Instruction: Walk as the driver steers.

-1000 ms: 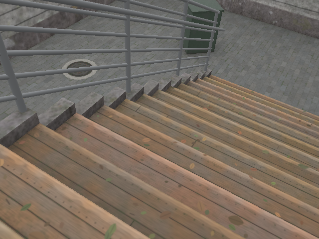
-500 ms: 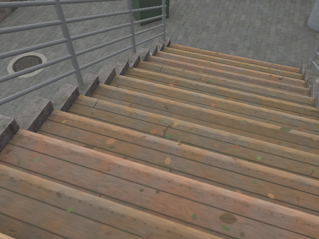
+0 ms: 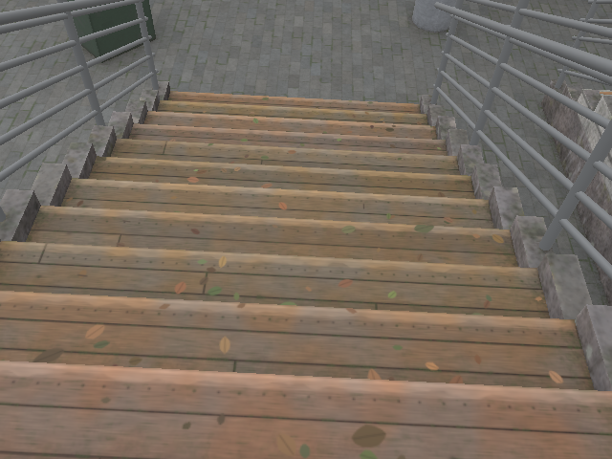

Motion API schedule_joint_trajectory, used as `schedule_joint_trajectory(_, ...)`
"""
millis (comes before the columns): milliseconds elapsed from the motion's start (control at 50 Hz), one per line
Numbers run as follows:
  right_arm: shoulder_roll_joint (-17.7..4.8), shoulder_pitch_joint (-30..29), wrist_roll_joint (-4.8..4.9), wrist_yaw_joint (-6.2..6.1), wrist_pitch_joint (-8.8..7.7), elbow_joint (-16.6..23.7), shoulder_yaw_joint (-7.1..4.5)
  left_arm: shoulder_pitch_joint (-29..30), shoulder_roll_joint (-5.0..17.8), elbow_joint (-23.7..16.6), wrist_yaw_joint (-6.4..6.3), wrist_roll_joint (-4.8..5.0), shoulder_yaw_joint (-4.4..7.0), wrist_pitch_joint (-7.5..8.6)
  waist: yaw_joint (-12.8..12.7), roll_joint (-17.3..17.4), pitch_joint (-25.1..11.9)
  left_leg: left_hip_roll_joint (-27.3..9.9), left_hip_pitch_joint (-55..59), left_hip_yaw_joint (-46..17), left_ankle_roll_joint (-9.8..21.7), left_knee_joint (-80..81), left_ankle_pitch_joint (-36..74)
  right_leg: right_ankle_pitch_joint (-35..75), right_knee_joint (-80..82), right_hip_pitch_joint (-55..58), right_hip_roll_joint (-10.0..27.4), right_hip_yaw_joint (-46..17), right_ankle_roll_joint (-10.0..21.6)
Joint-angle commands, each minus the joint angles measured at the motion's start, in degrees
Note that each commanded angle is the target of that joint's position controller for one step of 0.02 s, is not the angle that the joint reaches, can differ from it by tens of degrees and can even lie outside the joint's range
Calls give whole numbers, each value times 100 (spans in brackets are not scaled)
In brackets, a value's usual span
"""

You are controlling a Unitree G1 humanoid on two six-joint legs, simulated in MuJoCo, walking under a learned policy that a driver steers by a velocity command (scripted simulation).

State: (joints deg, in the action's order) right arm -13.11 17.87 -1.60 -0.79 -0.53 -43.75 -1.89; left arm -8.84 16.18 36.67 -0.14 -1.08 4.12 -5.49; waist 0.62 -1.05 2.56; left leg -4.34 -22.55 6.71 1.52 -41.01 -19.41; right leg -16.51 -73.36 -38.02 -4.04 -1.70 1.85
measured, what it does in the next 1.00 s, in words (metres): steps on the spot, turning right: right foot, then left foot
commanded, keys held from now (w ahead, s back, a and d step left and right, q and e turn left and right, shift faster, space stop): e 0.64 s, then no key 0.02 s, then w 0.34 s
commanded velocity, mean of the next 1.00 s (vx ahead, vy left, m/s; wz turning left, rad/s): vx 0.09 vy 0.00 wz -0.49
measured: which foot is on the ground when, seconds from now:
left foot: down 0.00-0.18, up 0.20-0.82, down 0.84-1.00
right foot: up 0.00-0.16, down 0.18-0.82, up 0.84-1.00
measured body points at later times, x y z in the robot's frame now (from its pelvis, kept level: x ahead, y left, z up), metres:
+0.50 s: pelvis -0.01 -0.05 +0.01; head +0.00 -0.08 +0.46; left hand +0.16 +0.18 -0.09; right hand +0.06 -0.34 -0.11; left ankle +0.01 +0.09 -0.64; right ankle -0.02 -0.10 -0.72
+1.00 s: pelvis +0.00 -0.02 +0.02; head +0.00 +0.00 +0.47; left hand +0.23 +0.16 -0.10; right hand -0.13 -0.27 -0.09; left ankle -0.02 +0.07 -0.72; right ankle +0.01 -0.18 -0.64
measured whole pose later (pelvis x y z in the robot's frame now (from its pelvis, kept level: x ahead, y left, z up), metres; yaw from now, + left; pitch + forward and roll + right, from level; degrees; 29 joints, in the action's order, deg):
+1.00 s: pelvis +0.00 -0.02 +0.02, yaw -27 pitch +0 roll -1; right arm -15.1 26.0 -1.7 0.0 -0.4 -47.8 -1.8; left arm -14.2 16.7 43.6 1.9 -1.6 3.7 -1.8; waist 1.7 -2.7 -2.3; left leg 4.4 -5.5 -1.2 4.8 -23.8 -18.3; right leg -9.3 -60.1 -35.9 -9.2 -12.4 1.9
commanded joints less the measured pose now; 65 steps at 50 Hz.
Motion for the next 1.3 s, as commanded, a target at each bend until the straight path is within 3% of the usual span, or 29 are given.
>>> schedule_joint_trajectory(20,-824,-183,-29,18,-146,631,-160,-168,248,-280,-26,-33,46,-25,-176,773,-966,-1549,383,-1238,1156,922,3191,856,-858,190,-14,132,96)
schedule_joint_trajectory(40,-782,-39,-40,11,-102,586,-139,127,133,-456,-3,15,-24,-38,-184,743,-747,-1341,463,-880,919,1083,2701,393,245,83,84,235,43)
schedule_joint_trajectory(80,-979,-87,-94,5,7,554,-218,157,-30,-454,63,74,-112,-60,-116,1232,-686,-1209,314,-456,703,942,2639,4,1050,817,46,588,34)
schedule_joint_trajectory(100,-1164,-301,-104,23,-24,670,-276,-79,140,-377,43,25,-59,-72,-191,1433,-914,-1470,235,-572,668,657,2776,440,593,1235,132,543,99)
schedule_joint_trajectory(120,-1013,-99,-59,-15,42,535,-245,187,97,-532,115,210,-80,-35,-87,1364,-502,-1415,380,-664,572,1167,2810,-1163,2288,1068,259,199,118)
schedule_joint_trajectory(140,-1237,2,-50,-37,95,403,-342,-13,21,-443,146,193,-98,7,-94,1447,-548,-1426,513,-579,510,966,2793,-1131,2673,1551,136,423,118)
schedule_joint_trajectory(160,-1312,-570,35,35,37,601,-377,-882,176,-95,94,64,-14,-8,-579,1266,-1072,-1479,-96,-269,446,-126,2834,539,2049,2855,137,778,226)
schedule_joint_trajectory(180,-1011,-10,98,7,157,446,-325,-928,145,-67,126,190,-14,138,-487,155,-846,-823,-150,120,193,-979,2023,121,4551,3012,97,-62,239)
schedule_joint_trajectory(200,-701,137,-17,-9,310,674,-289,-978,814,-5,116,119,87,232,-26,-1236,-361,-75,-2024,57,-159,-2639,-1812,5457,3564,3778,1547,-2214,605)
schedule_joint_trajectory(220,-662,-59,-57,-39,353,940,-172,-1249,1210,-63,115,279,189,283,-330,-1142,-1121,-72,-2299,-821,-210,-2854,-1657,6935,3851,3929,2028,-2662,1163)
schedule_joint_trajectory(260,-917,-513,59,-92,353,919,-228,-430,980,-239,65,86,120,237,-121,-783,-711,76,-2064,-1003,-312,-3051,-1019,3881,4574,2870,1836,-2794,1563)
schedule_joint_trajectory(280,-1028,-494,13,-122,375,745,-285,-160,700,-258,43,75,24,238,17,-549,-511,131,-1834,-970,-322,-3136,-597,4063,4447,2532,1567,-2466,1455)
schedule_joint_trajectory(340,-893,-414,-48,-111,526,585,-294,-114,496,-291,-11,97,-32,254,117,-396,-599,242,-1391,-882,-329,-3404,-86,4062,4412,2199,1241,-2074,1325)
schedule_joint_trajectory(400,-698,-670,-24,-78,578,675,-259,-562,568,-192,-17,138,15,281,-7,-366,-674,365,-1608,-832,-340,-3118,-195,4007,4455,2676,1097,-2161,1242)
schedule_joint_trajectory(520,-680,-1080,25,-51,588,816,-240,-993,567,-169,-13,146,46,217,-218,-373,-613,502,-1784,-1130,-343,-2062,-620,2777,4857,3257,1145,-2842,1317)
schedule_joint_trajectory(640,-714,-1161,47,10,491,809,-192,-731,783,-363,105,81,109,205,-238,-450,-773,755,-975,-968,-226,-1860,-193,1887,5190,2914,994,-3114,1296)
schedule_joint_trajectory(700,-732,-1109,76,35,454,782,-142,-621,770,-376,167,24,105,192,-278,-435,-904,844,-248,-786,-174,-1442,-220,73,5589,2505,762,-3040,1192)
schedule_joint_trajectory(740,-694,-1167,103,43,432,888,-87,-712,728,-263,203,10,84,146,-284,-519,-612,885,29,-846,-86,-411,-973,-1494,5912,2220,707,-3240,1172)
schedule_joint_trajectory(800,-544,-60,115,0,364,527,-60,-446,651,-184,152,79,50,107,331,-439,-352,988,2112,-533,271,1321,-254,-2407,6016,765,354,-3016,809)
schedule_joint_trajectory(820,-580,483,76,-72,334,317,-82,-440,471,-140,48,59,25,132,565,-12,-228,732,3099,-785,339,1924,-414,-2649,5213,-99,-13,-2635,535)
schedule_joint_trajectory(840,-833,792,21,-112,275,250,-89,-674,13,-35,-14,82,-44,188,517,1108,-348,-446,3603,-2326,413,2323,-1742,-2158,2922,-750,-671,-1563,249)
schedule_joint_trajectory(860,-1359,990,9,-97,190,186,-185,-112,404,-259,-21,81,38,334,649,818,217,-1342,3176,-4342,760,2981,-2631,-1475,2392,-1936,-1084,-1430,197)
schedule_joint_trajectory(880,-1429,736,-5,-92,108,58,-252,87,645,-232,-7,-14,98,435,299,380,683,-1472,2571,-4382,839,3147,-2773,-649,2139,-2096,-646,-1633,131)
schedule_joint_trajectory(960,-1051,-177,-53,82,-175,233,-188,-684,664,476,228,-81,142,454,-330,845,159,-619,1155,-2709,881,3180,-919,965,866,-306,-391,-1124,-34)
schedule_joint_trajectory(1060,-1006,889,67,109,-248,-201,-228,41,417,662,190,-189,75,420,28,468,490,-489,1615,-2234,1025,2714,600,1652,824,-972,2,-789,-6)
schedule_joint_trajectory(1200,-1079,1874,-22,34,-298,-638,-228,807,375,815,153,-302,8,485,346,689,473,-690,2400,-2117,1122,1776,3026,1526,1351,-1293,522,-19,39)
schedule_joint_trajectory(1240,-933,2547,-104,-65,-359,-977,-214,1245,422,720,124,-256,37,600,672,830,669,-869,3777,-2472,1178,1311,2732,1656,1665,-2757,716,-771,47)
schedule_joint_trajectory(1280,-1006,2645,-112,-90,-394,-1004,-240,1696,468,616,138,-206,39,738,833,638,799,-823,3999,-2463,1219,1271,2255,1753,2275,-3176,740,-623,67)
schedule_joint_trajectory(1300,-858,2552,-114,-57,-477,-1036,-200,1906,403,557,194,-208,12,793,853,679,883,-745,3649,-2366,1189,1232,2268,2136,2663,-2883,832,-492,79)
